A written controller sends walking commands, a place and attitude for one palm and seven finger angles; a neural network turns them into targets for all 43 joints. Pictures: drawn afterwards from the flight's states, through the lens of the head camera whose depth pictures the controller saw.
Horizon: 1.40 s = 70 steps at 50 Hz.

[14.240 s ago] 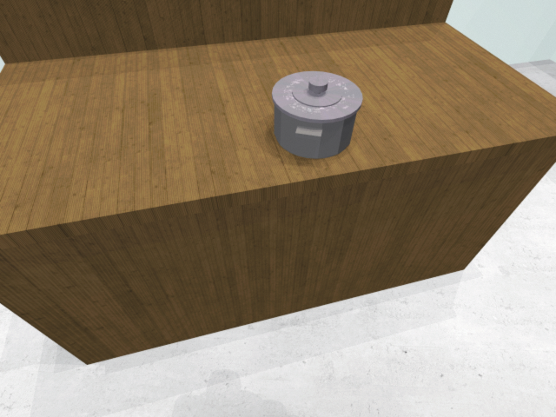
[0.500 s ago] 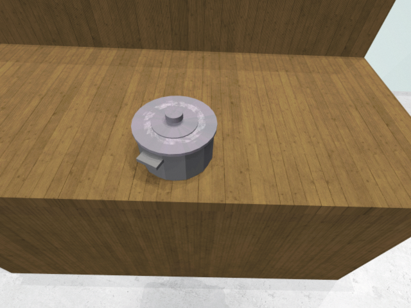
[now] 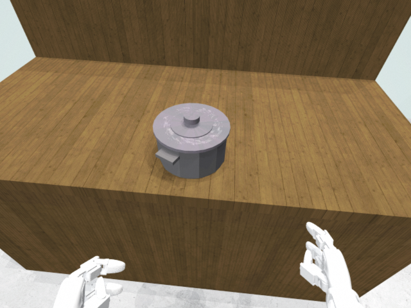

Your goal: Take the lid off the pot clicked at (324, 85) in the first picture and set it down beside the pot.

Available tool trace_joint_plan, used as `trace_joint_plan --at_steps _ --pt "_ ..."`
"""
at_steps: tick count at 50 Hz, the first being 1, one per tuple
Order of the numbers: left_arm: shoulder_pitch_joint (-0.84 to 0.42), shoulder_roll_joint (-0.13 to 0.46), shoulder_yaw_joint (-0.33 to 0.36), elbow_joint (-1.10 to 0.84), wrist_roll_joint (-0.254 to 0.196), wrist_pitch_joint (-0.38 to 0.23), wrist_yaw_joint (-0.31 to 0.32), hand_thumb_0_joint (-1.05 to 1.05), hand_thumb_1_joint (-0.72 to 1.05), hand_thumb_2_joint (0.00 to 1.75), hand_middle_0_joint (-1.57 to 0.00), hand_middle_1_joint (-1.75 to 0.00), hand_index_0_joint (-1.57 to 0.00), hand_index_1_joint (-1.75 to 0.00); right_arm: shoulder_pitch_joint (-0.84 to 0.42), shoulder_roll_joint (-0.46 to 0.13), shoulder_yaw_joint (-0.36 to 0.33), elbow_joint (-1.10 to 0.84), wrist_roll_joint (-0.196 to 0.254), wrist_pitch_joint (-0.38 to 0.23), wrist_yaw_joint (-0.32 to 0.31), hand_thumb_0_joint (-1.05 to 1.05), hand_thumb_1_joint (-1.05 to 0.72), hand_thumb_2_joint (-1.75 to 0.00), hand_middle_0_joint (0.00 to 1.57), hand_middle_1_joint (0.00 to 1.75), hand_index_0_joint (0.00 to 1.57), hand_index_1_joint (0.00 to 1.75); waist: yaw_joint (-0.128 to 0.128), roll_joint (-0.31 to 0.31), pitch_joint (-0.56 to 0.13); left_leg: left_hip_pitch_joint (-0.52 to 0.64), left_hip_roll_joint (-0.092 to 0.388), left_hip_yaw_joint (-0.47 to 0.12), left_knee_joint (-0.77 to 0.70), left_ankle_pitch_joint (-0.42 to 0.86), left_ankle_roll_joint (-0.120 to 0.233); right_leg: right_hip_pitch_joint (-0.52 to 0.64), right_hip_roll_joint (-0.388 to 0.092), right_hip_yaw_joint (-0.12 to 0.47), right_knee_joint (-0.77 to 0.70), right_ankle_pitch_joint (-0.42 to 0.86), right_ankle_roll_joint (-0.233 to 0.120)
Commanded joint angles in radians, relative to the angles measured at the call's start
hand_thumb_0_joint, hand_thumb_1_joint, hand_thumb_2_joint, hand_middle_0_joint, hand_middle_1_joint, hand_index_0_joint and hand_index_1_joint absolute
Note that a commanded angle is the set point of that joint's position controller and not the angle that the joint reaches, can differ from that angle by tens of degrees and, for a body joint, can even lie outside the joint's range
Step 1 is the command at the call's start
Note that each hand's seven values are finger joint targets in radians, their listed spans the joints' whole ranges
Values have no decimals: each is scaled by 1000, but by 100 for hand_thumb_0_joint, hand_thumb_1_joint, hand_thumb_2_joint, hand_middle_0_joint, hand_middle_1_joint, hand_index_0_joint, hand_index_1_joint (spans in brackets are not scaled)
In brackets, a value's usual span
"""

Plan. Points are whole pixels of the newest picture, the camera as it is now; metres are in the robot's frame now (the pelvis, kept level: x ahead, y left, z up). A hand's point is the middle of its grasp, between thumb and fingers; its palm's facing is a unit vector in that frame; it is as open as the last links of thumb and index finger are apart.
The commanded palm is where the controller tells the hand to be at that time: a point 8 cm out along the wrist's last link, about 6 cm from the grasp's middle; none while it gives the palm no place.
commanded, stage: lift the closed hand beside the body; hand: left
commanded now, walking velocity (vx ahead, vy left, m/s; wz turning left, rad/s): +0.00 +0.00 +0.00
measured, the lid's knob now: (191, 117) +0.52 +0.10 +0.11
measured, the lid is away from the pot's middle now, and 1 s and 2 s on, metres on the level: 0.00 0.00 0.00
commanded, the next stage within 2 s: raise the hand higher, near the body in 0.20 s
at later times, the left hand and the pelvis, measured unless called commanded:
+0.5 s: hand (75, 282) +0.14 +0.23 +0.04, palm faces +0.26 -0.87 -0.42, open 3.1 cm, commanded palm +0.09 +0.27 +0.07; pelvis +0.01 +0.00 +0.00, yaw +0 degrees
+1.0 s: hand (63, 246) +0.17 +0.24 +0.11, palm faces +0.35 -0.84 -0.42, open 3.1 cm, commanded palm +0.12 +0.28 +0.13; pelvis +0.02 +0.01 +0.00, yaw +0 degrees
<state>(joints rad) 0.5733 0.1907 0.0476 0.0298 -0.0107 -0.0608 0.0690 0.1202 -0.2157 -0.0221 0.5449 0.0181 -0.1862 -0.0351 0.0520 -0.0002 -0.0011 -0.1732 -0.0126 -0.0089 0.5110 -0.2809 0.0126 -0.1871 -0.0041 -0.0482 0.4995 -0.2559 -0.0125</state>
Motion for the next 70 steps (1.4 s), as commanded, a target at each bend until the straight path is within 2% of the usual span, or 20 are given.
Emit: trace_joint_plan --at_steps 1,3,7,8,12,15,19,23,28,38,41,46,51,59,60,61,62,64,67,70 --pt "-71 111 56 -303 -14 -76 8 0 90 90 -117 -136 -117 -136 -11 -87 -10 -137 -4 -25 -26 0 -90 -90 20 30 20 30 -39 99 6 -9 -6 26 -87 13 11 -61 -10 16 -142 -26 -4" --pt "-46 130 78 -331 -14 -75 13 0 90 90 -126 -145 -126 -145 -4 -87 -9 -143 -6 -29 -31 0 -90 -90 20 30 20 30 -38 72 -41 11 -7 25 -73 29 13 -48 -7 10 -143 -12 -1" --pt "0 144 112 -330 -15 -64 17 0 90 90 -130 -150 -130 -150 -23 -89 -9 -136 -12 -19 -45 0 -90 -90 20 30 20 30 -25 -19 -24 -7 -4 20 -78 70 20 -21 -8 8 -143 25 5" --pt "21 174 155 -317 -13 -61 22 0 90 90 -130 -150 -130 -150 -32 -89 -11 -132 -8 -17 -43 0 -90 -90 20 30 20 30 -19 -2 -17 -10 -3 21 -74 68 17 -24 -8 8 -147 17 4" --pt "44 186 166 -406 -12 -66 22 0 90 90 -130 -150 -130 -150 -54 -78 -5 -127 -11 -24 -49 0 -90 -90 20 30 20 30 -1 52 -21 6 0 17 -89 120 19 10 -16 8 -140 63 1" --pt "90 212 203 -420 -8 -68 28 0 90 90 -130 -150 -130 -150 -66 -71 -7 -115 -8 -32 -48 0 -90 -90 20 30 20 30 9 21 -14 6 7 9 -96 124 18 15 -15 1 -143 44 -1" --pt "114 164 154 -423 -1 -75 19 0 90 90 -130 -150 -130 -150 -71 -77 -9 -107 -3 -43 -41 0 -90 -90 20 30 20 30 2 4 17 6 10 7 -99 125 20 -5 -13 -4 -143 33 3" --pt "148 251 245 -488 4 -91 36 0 90 90 -130 -150 -130 -150 -73 -78 -21 -94 -4 -54 -45 0 -90 -90 20 30 20 30 22 37 -31 27 15 6 -100 159 17 26 -13 2 -132 63 0" --pt "167 210 219 -489 6 -97 39 0 90 90 -130 -150 -130 -150 -70 -71 -22 -84 -1 -59 -42 0 -90 -90 20 30 20 30 16 26 5 26 19 7 -102 175 16 8 -12 -3 -130 81 0" --pt "137 233 254 -590 5 -107 44 0 90 90 -130 -150 -130 -150 -59 -69 -17 -96 -4 -54 -35 0 -90 -90 20 30 20 30 19 48 -12 48 25 -4 -106 240 9 27 -8 -8 -110 145 -4" --pt "76 202 207 -626 4 -112 35 0 90 90 -130 -150 -130 -150 -53 -73 -9 -106 -4 -48 -31 0 -90 -90 20 30 20 30 6 66 10 48 28 -7 -113 242 7 17 -10 -12 -107 143 -3" --pt "43 258 275 -663 -2 -117 45 0 90 90 -130 -150 -130 -150 -55 -71 -4 -113 -8 -41 -33 0 -90 -90 20 30 20 30 15 48 -22 54 27 -9 -113 233 8 38 -10 -8 -114 144 -5" --pt "14 226 248 -661 -7 -112 39 0 90 90 -130 -150 -130 -150 -53 -74 4 -110 -8 -30 -25 0 -90 -90 20 30 20 30 9 66 -10 54 30 -10 -113 251 5 36 -13 -10 -112 158 -4" --pt "-35 277 314 -705 -14 -128 50 0 90 90 -130 -150 -130 -150 -61 -73 7 -110 -7 -26 -27 0 -90 -90 20 30 20 30 18 59 -52 64 28 -9 -112 249 7 57 -16 -4 -118 160 -6" --pt "-76 490 262 -737 430 -33 91 0 87 91 -129 -146 -129 -146 -77 -164 17 -121 -30 42 -11 0 -90 -90 20 30 20 30 20 130 -28 -58 14 14 -88 247 2 -42 6 28 -70 146 -9" --pt "-93 380 232 -805 435 20 112 0 84 93 -128 -143 -128 -143 -99 -122 12 -175 -27 78 1 0 -90 -90 20 30 20 30 25 170 -25 -78 16 20 -93 239 -6 -37 -7 -17 -57 117 -21" --pt "-118 385 225 -797 445 40 122 0 81 95 -127 -139 -127 -139 -90 -125 11 -169 -25 94 7 0 -90 -90 20 30 20 30 16 145 -22 -91 15 18 -87 228 -4 -52 -4 -21 -49 93 -23" --pt "-73 459 247 -731 624 98 121 0 75 99 -125 -132 -125 -132 -99 -135 7 -174 -22 133 20 0 -90 -90 20 30 20 30 43 123 -55 -108 15 21 -85 170 -1 -40 13 9 -42 38 -33" --pt "-81 564 281 -682 750 161 84 0 65 106 -122 -122 -122 -122 -142 -156 7 -190 -10 213 22 0 -90 -90 20 30 20 30 53 44 -121 -98 4 24 -68 166 9 -3 6 49 -49 56 -30" --pt "-188 622 272 -613 804 177 13 0 55 113 -119 -111 -119 -111 -166 -156 3 -179 11 235 17 0 -90 -90 20 30 20 30 40 61 -177 -59 10 12 -63 184 19 17 -8 49 -54 87 -18"
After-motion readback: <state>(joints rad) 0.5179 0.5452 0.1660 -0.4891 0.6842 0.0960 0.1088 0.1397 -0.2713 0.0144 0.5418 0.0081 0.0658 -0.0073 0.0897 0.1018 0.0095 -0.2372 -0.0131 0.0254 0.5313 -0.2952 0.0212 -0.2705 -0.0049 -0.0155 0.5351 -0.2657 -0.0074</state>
